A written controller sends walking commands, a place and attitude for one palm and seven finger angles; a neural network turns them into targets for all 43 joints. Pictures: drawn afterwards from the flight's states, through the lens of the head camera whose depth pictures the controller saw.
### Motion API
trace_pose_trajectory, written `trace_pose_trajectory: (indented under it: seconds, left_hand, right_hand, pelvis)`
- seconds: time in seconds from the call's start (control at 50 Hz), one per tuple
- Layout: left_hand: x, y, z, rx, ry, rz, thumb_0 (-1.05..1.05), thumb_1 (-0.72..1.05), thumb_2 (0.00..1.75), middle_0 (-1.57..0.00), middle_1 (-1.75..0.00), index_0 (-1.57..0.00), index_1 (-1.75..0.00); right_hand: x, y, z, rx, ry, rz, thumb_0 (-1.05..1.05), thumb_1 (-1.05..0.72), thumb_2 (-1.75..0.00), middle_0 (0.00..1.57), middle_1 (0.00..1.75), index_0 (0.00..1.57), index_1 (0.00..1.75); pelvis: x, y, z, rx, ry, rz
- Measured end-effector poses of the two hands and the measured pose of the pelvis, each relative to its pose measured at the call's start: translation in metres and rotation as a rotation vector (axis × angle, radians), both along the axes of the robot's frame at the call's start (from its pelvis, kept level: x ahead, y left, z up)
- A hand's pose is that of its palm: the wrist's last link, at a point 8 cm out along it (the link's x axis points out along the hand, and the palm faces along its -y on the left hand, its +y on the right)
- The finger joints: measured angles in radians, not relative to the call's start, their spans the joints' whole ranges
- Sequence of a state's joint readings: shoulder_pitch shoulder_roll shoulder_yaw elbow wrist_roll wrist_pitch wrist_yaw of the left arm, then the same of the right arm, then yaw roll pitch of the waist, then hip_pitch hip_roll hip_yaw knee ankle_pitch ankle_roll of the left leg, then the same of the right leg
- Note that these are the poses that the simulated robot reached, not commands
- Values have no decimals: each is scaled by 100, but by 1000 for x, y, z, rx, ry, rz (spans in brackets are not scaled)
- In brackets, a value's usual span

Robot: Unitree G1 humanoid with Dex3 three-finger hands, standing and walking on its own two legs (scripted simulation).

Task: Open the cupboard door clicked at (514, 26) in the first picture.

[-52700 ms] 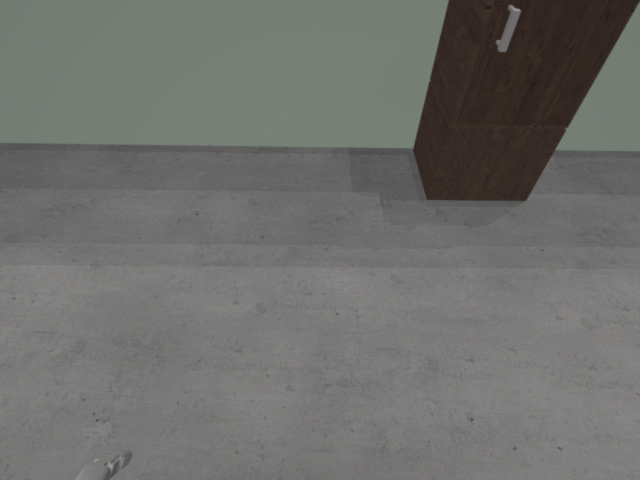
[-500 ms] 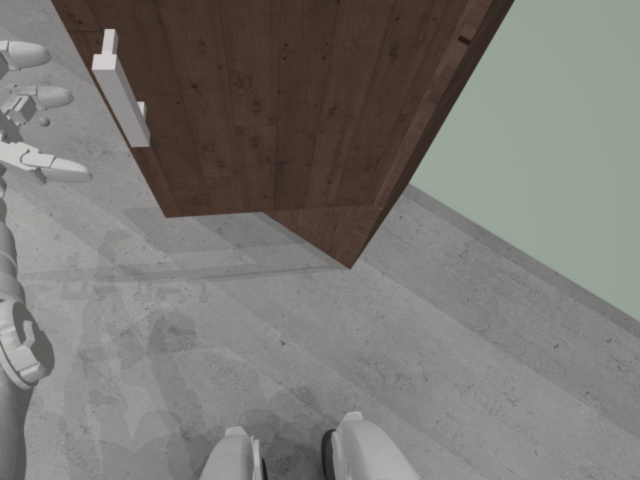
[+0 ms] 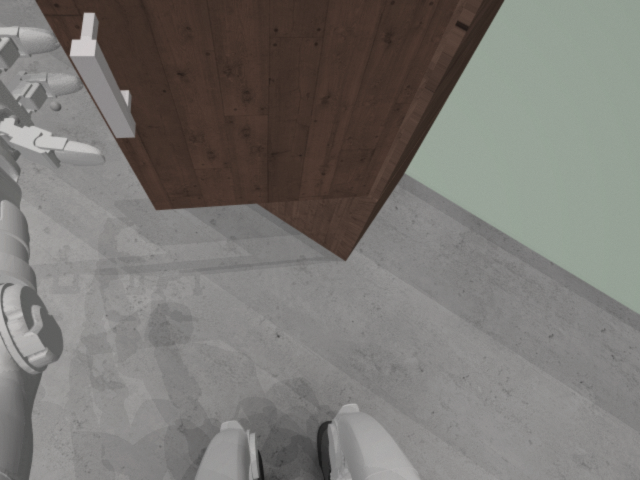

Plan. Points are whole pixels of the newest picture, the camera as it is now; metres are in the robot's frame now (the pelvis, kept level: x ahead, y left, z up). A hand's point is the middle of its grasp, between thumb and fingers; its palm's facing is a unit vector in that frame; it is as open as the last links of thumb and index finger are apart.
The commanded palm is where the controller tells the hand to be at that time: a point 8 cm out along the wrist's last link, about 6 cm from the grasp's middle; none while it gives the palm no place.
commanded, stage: slide the fingers in behind the handle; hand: left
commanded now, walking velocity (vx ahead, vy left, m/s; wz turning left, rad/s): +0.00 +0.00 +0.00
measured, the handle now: (108, 80) +0.56 +0.19 +0.08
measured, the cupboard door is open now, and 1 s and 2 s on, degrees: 41 41 41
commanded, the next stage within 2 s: move the hooked fingers beside the handle in 1.26 s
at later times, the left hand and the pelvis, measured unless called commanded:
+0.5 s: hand (63, 111) +0.52 +0.23 +0.08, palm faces +0.06 -1.00 +0.00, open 14.3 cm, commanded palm +0.50 +0.24 +0.08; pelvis +0.01 +0.01 +0.01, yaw +1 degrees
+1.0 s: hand (74, 116) +0.51 +0.22 +0.08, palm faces +0.10 -0.99 -0.02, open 14.9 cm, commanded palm +0.50 +0.21 +0.08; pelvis +0.01 +0.01 +0.01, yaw +3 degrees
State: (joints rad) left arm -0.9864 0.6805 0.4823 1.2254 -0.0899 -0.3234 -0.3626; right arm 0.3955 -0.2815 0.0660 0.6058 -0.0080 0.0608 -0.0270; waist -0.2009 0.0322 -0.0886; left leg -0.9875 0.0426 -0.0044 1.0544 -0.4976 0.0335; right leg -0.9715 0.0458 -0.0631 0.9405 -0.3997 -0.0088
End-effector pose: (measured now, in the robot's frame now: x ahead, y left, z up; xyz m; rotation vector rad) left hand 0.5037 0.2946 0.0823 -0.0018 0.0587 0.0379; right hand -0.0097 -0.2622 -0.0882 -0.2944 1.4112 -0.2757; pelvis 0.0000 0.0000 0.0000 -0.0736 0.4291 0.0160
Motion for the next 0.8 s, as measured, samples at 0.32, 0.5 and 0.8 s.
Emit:
trace_pose_trajectory:
  seconds: [0.32,0.5,0.8]
  left_hand:
    - [-2,-5,1,19,-7,2,-1,-50,30,-30,-121,-28,-119]
    - [-7,-9,0,6,-19,19,-1,-50,30,-25,-120,-24,-117]
    - [-12,-15,0,12,-22,45,-1,-50,30,-20,-118,-18,-116]
  right_hand:
    - [2,4,3,17,18,0,0,-91,-89,20,30,21,30]
    - [13,5,2,23,5,18,0,-91,-89,20,30,21,30]
    - [26,11,-4,52,-5,59,0,-91,-89,20,30,21,30]
  pelvis:
    - [8,3,4,-2,-5,8]
    - [11,6,5,-3,-12,17]
    - [10,6,5,-4,-19,44]
